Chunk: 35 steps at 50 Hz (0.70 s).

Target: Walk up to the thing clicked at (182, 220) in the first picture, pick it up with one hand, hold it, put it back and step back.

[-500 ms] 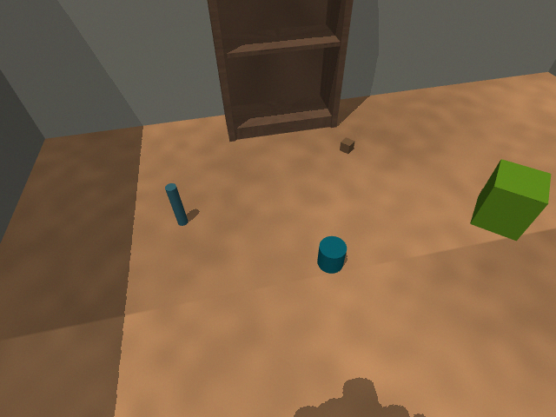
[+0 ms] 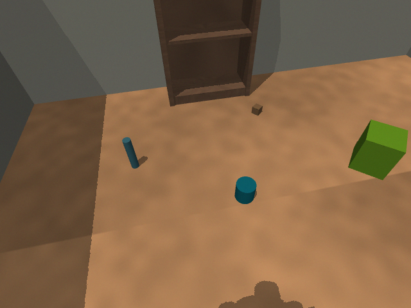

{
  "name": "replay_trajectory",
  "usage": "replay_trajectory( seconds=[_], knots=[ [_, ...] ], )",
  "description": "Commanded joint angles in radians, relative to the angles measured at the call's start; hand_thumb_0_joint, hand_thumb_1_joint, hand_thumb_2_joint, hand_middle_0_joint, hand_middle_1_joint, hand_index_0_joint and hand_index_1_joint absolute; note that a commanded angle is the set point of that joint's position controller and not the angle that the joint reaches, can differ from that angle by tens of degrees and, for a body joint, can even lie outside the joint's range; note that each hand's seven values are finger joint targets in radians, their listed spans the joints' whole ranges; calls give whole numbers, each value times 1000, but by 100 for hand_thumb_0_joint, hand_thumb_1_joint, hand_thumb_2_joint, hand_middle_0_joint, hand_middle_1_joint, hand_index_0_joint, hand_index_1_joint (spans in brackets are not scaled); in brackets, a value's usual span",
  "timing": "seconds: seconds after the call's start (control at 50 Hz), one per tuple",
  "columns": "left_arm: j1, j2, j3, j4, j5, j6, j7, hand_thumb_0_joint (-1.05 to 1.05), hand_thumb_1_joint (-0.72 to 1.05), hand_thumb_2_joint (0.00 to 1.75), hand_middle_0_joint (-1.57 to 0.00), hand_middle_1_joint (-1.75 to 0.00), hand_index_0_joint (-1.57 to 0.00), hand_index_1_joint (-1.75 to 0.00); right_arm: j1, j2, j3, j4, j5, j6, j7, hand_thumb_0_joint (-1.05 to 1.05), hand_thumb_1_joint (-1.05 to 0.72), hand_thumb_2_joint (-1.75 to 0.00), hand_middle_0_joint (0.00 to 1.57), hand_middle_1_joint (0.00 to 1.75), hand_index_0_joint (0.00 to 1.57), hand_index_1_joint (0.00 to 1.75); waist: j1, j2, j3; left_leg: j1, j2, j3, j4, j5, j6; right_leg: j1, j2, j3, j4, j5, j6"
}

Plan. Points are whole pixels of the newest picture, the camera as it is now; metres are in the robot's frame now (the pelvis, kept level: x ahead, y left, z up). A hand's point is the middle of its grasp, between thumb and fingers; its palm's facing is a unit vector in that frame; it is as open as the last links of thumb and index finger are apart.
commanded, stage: stand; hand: left
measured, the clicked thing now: (131, 153) +1.11 +0.50 -0.66
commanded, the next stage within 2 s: walk up in 0.62 s
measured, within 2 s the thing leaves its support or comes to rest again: neither
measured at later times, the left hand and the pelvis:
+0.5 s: hand out of the picture +0.07 +0.25 -0.16, palm faces -0.02 -0.94 -0.34, open 7.4 cm; pelvis +0.00 +0.00 +0.00, yaw +0 degrees
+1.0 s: hand out of the picture +0.08 +0.39 -0.18, palm faces +0.12 -0.91 -0.39, open 7.4 cm; pelvis +0.09 +0.08 -0.03, yaw +8 degrees
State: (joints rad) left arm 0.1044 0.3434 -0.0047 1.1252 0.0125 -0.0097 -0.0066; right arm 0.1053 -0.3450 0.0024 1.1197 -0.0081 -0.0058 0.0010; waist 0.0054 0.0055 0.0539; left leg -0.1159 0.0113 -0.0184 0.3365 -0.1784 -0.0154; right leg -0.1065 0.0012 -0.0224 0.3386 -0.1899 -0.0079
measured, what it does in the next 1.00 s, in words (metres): walks ahead: left foot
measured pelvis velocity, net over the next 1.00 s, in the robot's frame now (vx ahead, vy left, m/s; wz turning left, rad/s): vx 0.09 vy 0.08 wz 0.13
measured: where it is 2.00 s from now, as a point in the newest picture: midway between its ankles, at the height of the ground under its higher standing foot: (183, 256)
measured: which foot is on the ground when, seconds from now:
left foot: down 0.00-0.66, up 0.68-0.94, down 0.96-1.00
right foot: down 0.00-0.98, up 1.00-1.00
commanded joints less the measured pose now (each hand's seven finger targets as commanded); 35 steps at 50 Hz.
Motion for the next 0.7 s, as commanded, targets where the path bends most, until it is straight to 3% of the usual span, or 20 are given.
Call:
replay_trajectory(
  seconds=[0.0, 0.54, 0.58, 0.6, 0.62, 0.64, 0.66, 0.68],
  knots=[
    [-31, 211, 45, -64, -3, -24, 15, 0, 90, 90, -20, -30, -20, -30, -35, -212, -36, -65, -1, -28, -13, 0, -90, -90, 20, 30, 20, 30, 1, 2, -76, 0, 109, -85, -50, 135, 38, 16, -129, 104, -59, 140, -18],
    [-20, 214, 46, -58, -2, -22, 14, 0, 90, 90, -20, -30, -20, -30, -22, -214, -33, -58, 1, -25, -12, 0, -90, -90, 20, 30, 20, 30, -1, 5, -50, -10, 109, -92, -67, 73, 35, 1, -127, 108, -80, 77, -17],
    [-25, 218, 46, -62, 1, -25, 15, 0, 90, 90, -20, -30, -20, -30, -28, -211, -35, -63, -1, -24, -10, 0, -90, -90, 20, 30, 20, 30, -4, -6, -72, 6, 110, -88, -55, 101, 37, 7, -132, 108, -77, 106, -18],
    [66, 325, 120, -106, 9, -45, -7, 0, 90, 90, -20, -30, -20, -30, 30, -289, -97, -123, -18, -24, 21, 0, -90, -90, 20, 30, 20, 30, 30, -18, -156, -113, 48, -104, 55, -359, 104, 132, -101, 96, -8, -371, -56],
    [127, 345, 135, -84, 21, -50, -12, 0, 90, 90, -20, -30, -20, -30, -28, -283, -100, -142, -28, -17, 35, 0, -90, -90, 20, 30, 20, 30, 75, -35, -63, -357, 23, -71, 138, -464, 91, 182, -165, 192, -54, -569, -98],
    [158, 384, 155, -88, 29, -55, -9, 0, 90, 90, -20, -30, -20, -30, -75, -264, -99, -176, -35, -9, 43, 0, -90, -90, 20, 30, 20, 30, 100, -172, -6, -506, -19, 26, 408, -334, 64, 204, -320, 372, -206, -688, -159],
    [139, 392, 164, -125, 32, -64, -5, 0, 90, 90, -20, -30, -20, -30, -91, -260, -97, -203, -46, -7, 48, 0, -90, -90, 20, 30, 20, 30, 100, -149, 27, -598, 39, -12, 522, -284, 51, 170, -434, 457, -259, -697, -216],
    [102, 374, 162, -160, 30, -71, -4, 0, 90, 90, -20, -30, -20, -30, -77, -255, -103, -213, -42, -12, 54, 0, -90, -90, 20, 30, 20, 30, 93, -113, 62, -620, 68, -44, 552, -256, 43, 145, -459, 455, -256, -606, -244]
  ],
)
